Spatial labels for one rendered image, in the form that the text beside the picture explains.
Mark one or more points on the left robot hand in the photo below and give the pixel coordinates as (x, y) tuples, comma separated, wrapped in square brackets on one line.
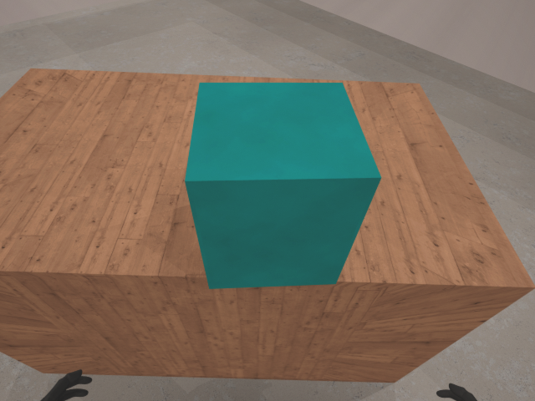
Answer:
[(59, 392)]

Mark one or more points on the pedestal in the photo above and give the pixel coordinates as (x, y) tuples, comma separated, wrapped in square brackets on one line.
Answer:
[(101, 268)]

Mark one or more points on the carton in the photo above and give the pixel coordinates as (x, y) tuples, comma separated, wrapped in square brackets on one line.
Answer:
[(279, 178)]

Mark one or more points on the right robot hand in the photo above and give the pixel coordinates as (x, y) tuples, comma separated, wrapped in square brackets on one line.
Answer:
[(456, 392)]

